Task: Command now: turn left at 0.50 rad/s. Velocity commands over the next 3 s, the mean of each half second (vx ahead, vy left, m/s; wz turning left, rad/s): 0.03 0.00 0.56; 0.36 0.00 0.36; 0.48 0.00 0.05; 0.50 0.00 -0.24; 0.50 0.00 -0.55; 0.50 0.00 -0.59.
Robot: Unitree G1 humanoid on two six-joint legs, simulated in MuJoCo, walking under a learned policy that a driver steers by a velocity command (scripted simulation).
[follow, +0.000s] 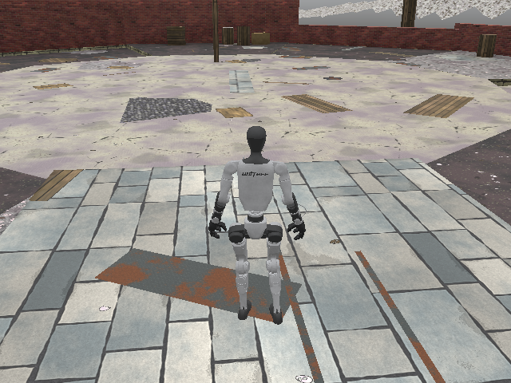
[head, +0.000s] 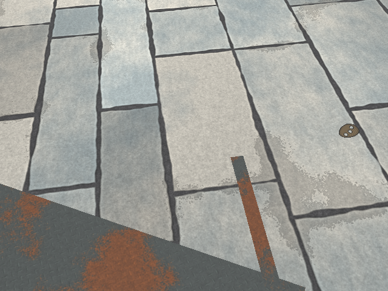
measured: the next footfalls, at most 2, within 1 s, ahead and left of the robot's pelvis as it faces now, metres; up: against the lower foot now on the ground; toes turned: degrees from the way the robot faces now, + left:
right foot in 0.08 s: +0.07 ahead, -0.13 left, +0.00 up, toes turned +8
left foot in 0.58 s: -0.01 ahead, +0.12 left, +0.00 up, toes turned +25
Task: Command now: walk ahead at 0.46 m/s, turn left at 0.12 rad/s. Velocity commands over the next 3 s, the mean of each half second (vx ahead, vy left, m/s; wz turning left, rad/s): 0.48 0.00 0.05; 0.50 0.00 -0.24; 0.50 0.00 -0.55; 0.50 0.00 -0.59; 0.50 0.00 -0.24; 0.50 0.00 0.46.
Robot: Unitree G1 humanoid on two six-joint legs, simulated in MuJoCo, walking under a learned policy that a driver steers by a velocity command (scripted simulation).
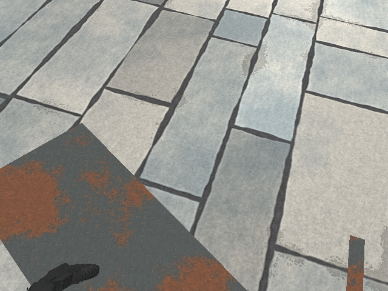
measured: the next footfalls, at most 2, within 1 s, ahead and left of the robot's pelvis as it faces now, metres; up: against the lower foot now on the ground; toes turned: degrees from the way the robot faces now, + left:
right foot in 0.08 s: +0.24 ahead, -0.11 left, +0.00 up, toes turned -1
left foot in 0.60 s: +0.51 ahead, +0.14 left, +0.00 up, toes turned +2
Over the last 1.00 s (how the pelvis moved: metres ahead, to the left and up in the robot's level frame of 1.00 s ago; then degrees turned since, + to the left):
0.15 0.10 0.00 29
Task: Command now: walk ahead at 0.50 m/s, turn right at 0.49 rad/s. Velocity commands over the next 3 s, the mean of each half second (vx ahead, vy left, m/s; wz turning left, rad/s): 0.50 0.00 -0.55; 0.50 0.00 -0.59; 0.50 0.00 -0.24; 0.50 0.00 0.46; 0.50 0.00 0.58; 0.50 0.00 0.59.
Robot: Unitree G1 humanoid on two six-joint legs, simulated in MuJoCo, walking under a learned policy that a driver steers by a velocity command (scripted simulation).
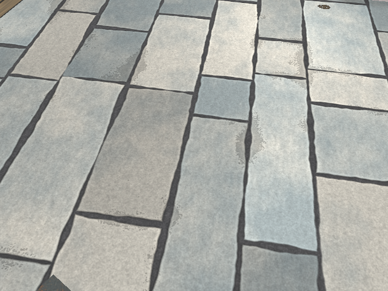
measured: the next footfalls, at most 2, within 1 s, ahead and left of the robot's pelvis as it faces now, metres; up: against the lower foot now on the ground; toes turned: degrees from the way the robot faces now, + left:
right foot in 0.16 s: +0.26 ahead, -0.12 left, +0.00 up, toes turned -7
left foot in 0.64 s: +0.57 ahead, +0.00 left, +0.00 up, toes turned -26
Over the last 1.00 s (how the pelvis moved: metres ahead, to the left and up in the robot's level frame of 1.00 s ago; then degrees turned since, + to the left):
0.55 0.04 0.01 -10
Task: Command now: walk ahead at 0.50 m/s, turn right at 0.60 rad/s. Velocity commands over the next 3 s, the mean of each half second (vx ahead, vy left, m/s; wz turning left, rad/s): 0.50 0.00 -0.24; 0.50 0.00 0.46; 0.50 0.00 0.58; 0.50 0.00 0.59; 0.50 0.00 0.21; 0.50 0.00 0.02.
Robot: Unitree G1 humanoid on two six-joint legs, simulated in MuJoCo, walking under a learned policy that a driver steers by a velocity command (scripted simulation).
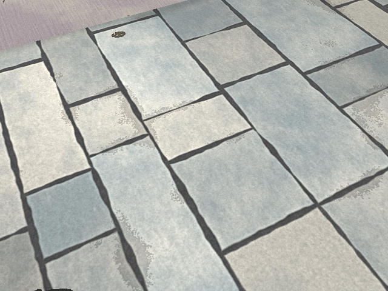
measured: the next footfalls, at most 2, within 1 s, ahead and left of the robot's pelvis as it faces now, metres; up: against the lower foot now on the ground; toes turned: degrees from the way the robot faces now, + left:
right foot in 0.16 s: +0.25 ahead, -0.15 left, +0.00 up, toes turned -8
left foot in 0.72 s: +0.58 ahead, +0.05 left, +0.00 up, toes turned +4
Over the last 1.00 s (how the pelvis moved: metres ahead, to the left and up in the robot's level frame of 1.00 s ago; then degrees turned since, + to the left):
0.54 -0.11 0.00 -35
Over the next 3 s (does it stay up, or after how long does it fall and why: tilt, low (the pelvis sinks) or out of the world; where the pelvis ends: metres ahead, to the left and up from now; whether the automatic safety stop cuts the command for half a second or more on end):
stays up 1.39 0.61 0.00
